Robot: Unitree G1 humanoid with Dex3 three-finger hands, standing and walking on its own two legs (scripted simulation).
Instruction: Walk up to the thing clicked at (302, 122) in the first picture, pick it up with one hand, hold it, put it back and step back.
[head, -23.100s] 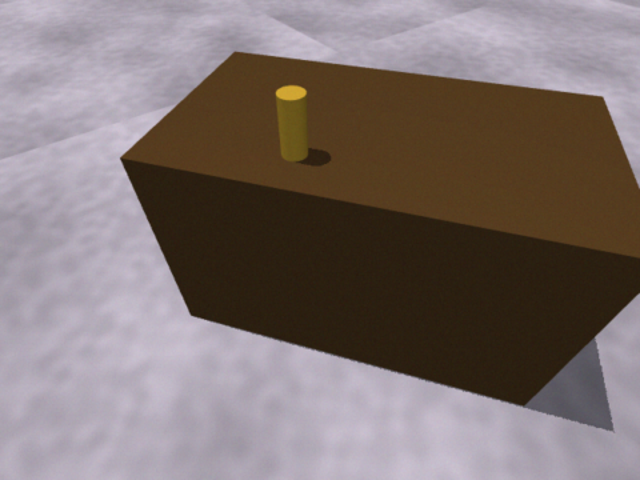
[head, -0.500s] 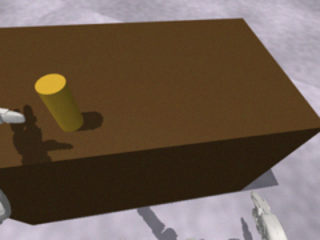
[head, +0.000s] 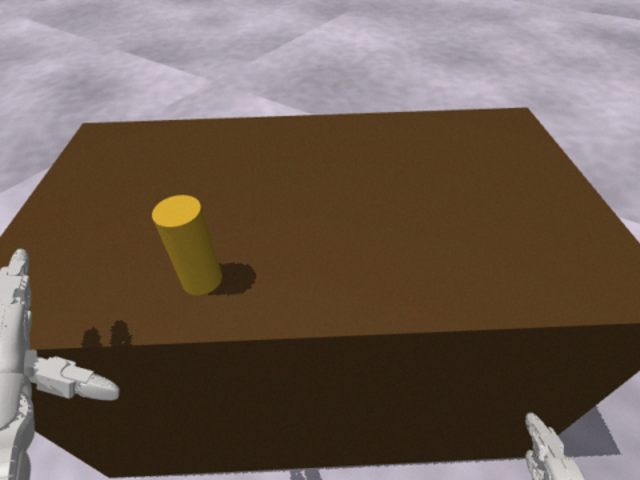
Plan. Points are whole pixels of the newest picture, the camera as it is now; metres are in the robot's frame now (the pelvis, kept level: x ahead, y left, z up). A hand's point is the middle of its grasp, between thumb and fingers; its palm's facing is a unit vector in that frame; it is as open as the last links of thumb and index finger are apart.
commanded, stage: sink last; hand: left
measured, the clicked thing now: (190, 248) +0.46 +0.22 +0.04
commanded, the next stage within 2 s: home in 0.58 s
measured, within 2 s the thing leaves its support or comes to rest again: neither
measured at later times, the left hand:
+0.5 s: hand (54, 469) +0.14 +0.23 +0.12, palm faces +0.40 -0.82 -0.42, open 17.4 cm
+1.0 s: hand out of the picture +0.14 +0.25 +0.01, palm faces +0.34 -0.88 -0.33, open 17.3 cm
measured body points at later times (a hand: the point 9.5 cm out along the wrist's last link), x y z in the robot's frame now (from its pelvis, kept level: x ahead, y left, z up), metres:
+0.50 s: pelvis -0.03 -0.03 -0.01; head -0.04 -0.06 +0.44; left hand +0.11 +0.27 +0.15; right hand +0.13 -0.28 -0.06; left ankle +0.00 +0.12 -0.71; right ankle -0.02 -0.16 -0.71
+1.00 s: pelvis -0.03 -0.01 -0.01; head -0.01 -0.02 +0.44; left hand +0.12 +0.29 +0.04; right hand +0.14 -0.22 -0.06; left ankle +0.00 +0.12 -0.71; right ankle -0.02 -0.16 -0.71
